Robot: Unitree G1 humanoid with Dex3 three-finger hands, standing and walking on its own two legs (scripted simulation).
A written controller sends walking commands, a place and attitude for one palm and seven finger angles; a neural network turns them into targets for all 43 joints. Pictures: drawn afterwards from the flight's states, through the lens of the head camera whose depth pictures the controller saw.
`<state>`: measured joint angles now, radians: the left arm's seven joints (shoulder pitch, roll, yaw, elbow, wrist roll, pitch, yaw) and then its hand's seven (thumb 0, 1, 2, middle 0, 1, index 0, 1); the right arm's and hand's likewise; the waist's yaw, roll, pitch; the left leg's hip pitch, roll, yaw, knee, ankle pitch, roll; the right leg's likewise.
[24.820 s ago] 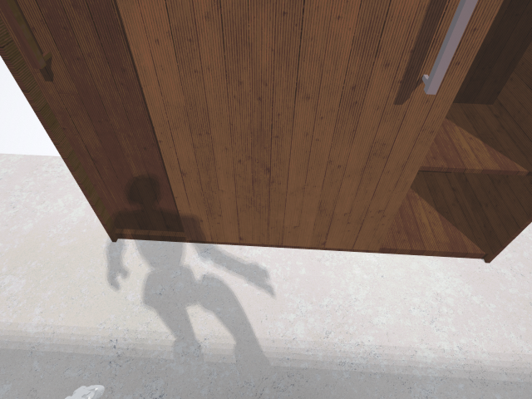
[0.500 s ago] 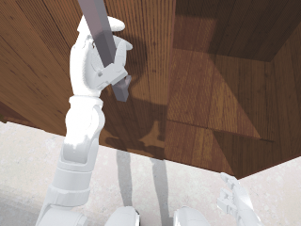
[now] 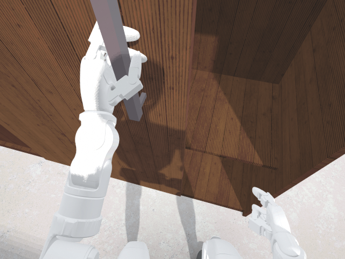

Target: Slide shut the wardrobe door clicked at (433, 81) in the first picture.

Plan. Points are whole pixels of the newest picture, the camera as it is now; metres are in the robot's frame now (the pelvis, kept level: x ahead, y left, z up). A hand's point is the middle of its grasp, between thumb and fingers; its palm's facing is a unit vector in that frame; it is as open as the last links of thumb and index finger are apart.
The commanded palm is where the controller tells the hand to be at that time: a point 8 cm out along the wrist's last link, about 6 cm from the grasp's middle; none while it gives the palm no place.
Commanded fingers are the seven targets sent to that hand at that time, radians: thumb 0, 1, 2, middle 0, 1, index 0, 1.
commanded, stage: step sideways, sliding the door along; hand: left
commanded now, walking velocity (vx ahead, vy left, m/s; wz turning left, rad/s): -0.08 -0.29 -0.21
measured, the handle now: (126, 51) +0.40 +0.14 +0.24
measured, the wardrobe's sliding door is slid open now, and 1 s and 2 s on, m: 0.34 0.01 0.00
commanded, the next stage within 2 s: stop walking and hold the door there in 1.56 s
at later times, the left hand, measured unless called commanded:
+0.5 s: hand (242, 103) +0.33 -0.06 +0.22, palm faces -0.03 -1.00 -0.09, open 6.3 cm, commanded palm +0.32 -0.02 +0.22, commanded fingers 0.00 0.90 0.90 -0.45 -1.40 -0.45 -1.40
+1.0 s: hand out of the picture +0.31 -0.21 +0.22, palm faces +0.01 -1.00 -0.09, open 6.2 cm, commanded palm +0.29 -0.19 +0.22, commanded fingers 0.00 0.90 0.90 -0.45 -1.40 -0.45 -1.40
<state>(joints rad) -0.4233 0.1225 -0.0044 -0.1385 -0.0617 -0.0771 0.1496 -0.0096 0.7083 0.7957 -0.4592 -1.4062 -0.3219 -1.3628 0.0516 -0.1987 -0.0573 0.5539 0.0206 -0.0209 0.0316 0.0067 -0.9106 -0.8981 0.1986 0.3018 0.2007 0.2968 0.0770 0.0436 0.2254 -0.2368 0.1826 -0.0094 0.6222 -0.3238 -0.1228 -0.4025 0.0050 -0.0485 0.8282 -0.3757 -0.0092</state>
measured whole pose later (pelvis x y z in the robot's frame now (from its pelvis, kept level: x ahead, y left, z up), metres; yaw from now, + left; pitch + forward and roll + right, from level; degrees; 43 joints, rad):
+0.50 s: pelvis -0.04 -0.12 +0.00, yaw -5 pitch -3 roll +3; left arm -0.40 0.16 0.01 -0.05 -0.08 -0.12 0.13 0.00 0.72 0.76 -0.46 -1.41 -0.23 -1.40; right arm 0.04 -0.17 -0.03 0.62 0.02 0.01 0.01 0.01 -0.91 -0.90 0.20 0.30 0.20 0.30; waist 0.02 0.02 0.19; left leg -0.35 0.11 0.02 0.97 -0.49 -0.05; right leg -0.32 0.07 -0.07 0.60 -0.24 -0.14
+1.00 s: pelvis -0.10 -0.29 -0.01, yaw -9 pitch -4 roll -3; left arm -0.57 0.22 0.09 0.18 -0.07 -0.07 0.14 0.01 0.71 0.83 -0.46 -1.41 -0.24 -1.40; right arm 0.12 -0.20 -0.01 0.68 0.06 0.02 -0.02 0.01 -0.91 -0.90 0.20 0.30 0.20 0.30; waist 0.04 0.09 0.15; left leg -0.32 0.25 -0.06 0.87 -0.44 -0.04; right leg -0.30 -0.02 -0.07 0.65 -0.26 0.03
